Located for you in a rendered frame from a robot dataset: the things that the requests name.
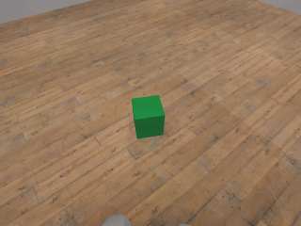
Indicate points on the carton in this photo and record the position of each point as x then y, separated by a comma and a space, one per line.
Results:
149, 116

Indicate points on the robot left thigh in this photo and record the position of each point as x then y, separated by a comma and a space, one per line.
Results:
116, 220

